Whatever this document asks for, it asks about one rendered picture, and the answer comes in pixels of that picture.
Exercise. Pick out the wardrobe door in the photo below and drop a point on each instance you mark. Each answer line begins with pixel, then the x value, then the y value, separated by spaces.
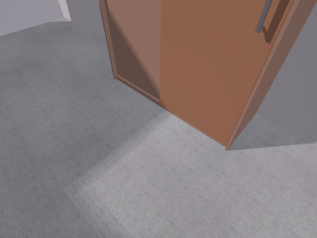
pixel 134 27
pixel 210 58

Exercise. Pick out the handle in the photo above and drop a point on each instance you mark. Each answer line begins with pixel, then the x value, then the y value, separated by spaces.
pixel 260 24

